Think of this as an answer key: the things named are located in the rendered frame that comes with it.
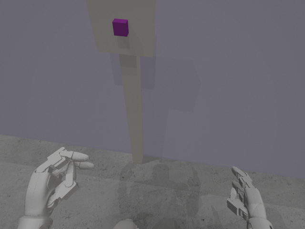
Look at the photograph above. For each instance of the robot left hand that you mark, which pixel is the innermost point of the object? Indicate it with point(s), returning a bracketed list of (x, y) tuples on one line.
[(39, 198)]

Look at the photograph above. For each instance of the panel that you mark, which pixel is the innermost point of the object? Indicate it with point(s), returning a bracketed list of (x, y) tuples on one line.
[(139, 42)]

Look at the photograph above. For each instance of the robot right hand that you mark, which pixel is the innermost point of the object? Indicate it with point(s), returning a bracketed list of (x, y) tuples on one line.
[(250, 204)]

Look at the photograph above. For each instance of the robot right forearm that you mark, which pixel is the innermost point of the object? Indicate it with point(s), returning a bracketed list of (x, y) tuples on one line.
[(258, 223)]

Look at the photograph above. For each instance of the button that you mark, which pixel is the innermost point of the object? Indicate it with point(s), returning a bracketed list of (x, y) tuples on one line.
[(120, 27)]

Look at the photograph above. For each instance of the robot left forearm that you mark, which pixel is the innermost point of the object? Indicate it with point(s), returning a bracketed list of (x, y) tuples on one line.
[(34, 222)]

